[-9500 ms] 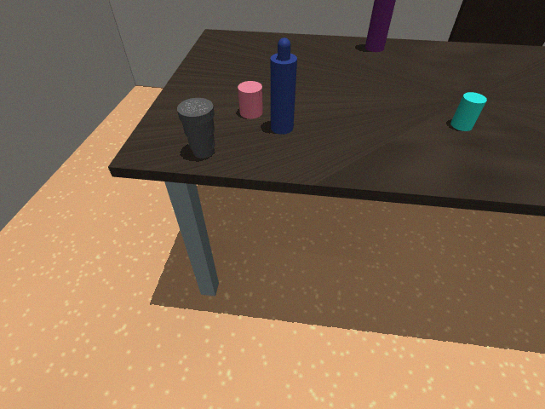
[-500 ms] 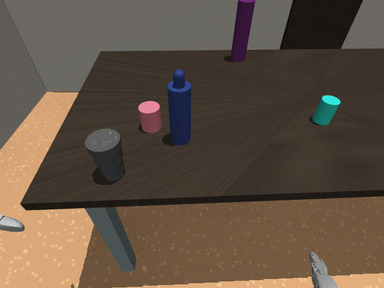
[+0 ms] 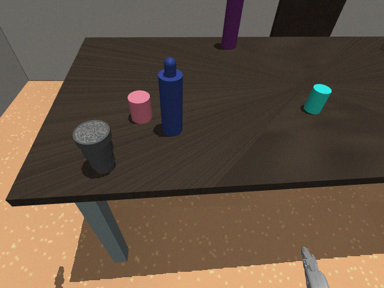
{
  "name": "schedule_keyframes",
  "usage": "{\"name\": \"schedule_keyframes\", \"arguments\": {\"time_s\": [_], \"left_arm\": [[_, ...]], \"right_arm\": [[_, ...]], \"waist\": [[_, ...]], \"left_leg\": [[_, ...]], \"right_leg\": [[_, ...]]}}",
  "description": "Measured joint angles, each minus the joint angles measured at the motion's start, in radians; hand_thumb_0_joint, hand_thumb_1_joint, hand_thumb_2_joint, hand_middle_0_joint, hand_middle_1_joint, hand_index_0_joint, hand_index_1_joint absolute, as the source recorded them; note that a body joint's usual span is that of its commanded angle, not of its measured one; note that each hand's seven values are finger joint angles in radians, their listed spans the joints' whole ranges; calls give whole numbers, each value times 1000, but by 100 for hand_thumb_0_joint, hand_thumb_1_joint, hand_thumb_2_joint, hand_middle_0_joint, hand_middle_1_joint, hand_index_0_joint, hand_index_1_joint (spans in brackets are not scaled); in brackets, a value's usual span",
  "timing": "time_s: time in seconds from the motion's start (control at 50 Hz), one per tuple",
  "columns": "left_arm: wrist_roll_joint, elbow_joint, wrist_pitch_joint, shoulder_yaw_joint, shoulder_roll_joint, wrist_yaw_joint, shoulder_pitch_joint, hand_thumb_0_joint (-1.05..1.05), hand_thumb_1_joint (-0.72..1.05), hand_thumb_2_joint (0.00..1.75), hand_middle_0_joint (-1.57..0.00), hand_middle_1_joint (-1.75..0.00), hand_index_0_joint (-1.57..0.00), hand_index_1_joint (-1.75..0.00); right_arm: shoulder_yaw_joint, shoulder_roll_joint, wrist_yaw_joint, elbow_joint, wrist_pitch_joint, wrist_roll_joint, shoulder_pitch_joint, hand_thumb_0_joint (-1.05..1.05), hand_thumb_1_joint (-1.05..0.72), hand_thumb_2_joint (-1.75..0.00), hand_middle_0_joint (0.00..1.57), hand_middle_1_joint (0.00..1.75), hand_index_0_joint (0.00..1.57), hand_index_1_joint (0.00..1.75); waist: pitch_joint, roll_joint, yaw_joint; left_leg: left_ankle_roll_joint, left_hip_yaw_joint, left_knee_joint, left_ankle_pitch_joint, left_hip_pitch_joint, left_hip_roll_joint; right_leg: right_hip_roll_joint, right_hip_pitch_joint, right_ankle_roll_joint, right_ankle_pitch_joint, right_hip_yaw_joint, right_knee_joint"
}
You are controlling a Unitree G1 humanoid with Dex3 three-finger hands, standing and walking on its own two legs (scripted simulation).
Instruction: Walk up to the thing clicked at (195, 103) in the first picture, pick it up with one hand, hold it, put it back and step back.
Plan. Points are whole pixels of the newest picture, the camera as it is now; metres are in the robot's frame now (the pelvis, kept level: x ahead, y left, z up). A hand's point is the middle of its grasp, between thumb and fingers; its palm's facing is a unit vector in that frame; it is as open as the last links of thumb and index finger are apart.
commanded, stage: go down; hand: left
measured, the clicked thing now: (98, 150) +0.45 +0.23 +0.04
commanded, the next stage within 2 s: approach in 1.58 s
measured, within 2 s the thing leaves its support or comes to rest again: neither
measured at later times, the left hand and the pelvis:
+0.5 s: hand out of the picture +0.34 +0.40 +0.15, palm faces +0.24 -0.97 +0.00, open 17.7 cm; pelvis +0.02 +0.01 +0.00, yaw +0 degrees
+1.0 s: hand out of the picture +0.36 +0.41 +0.15, palm faces +0.24 -0.97 -0.01, open 17.6 cm; pelvis +0.01 +0.01 -0.01, yaw +0 degrees
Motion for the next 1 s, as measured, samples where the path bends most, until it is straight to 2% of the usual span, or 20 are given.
{"name": "schedule_keyframes", "arguments": {"time_s": [0.1,0.22,0.34,0.84,0.92,1.0], "left_arm": [[19,9,0,2,14,6,-6,-1,-60,8,-3,-5,-3,-6],[24,-4,-2,-2,13,0,8,-1,-60,8,-3,-5,-3,-7],[13,0,-6,8,16,-8,4,-1,-61,8,-4,-6,-4,-7],[35,118,-26,45,115,-45,-81,-1,-60,7,-4,-6,-4,-7],[48,121,-22,40,126,-37,-97,-1,-59,7,-4,-6,-4,-7],[42,109,-20,26,121,-35,-97,-1,-58,7,-4,-6,-4,-7]], "right_arm": [[3,5,-6,-17,-12,-8,1,-1,51,-6,5,5,6,5],[-6,9,-6,-7,-24,-9,4,-1,51,-6,5,5,6,5],[-8,10,-6,21,-26,-5,-6,-1,50,-6,5,5,6,5],[1,5,-11,-6,-24,-10,-16,-1,50,-6,5,5,6,5],[1,5,-12,-19,-27,-11,-12,-1,50,-6,6,5,6,5],[3,6,-11,-35,-27,-9,-7,-1,50,-6,6,5,6,5]], "waist": [[-12,-4,-2],[-28,-2,1],[-32,0,2],[-40,-9,-24],[-42,-9,-25],[-48,-4,-26]], "left_leg": [[2,1,12,-10,-19,0],[6,2,27,-26,-28,-1],[8,1,41,-38,-41,-2],[5,-13,109,-61,-139,4],[4,-14,121,-66,-153,6],[5,-14,129,-71,-161,7]], "right_leg": [[0,-14,2,-3,1,0],[-1,-15,5,-11,2,-2],[-2,-23,7,-19,0,4],[8,-116,5,-45,-10,71],[10,-129,4,-49,-11,81],[12,-135,5,-52,-10,85]]}}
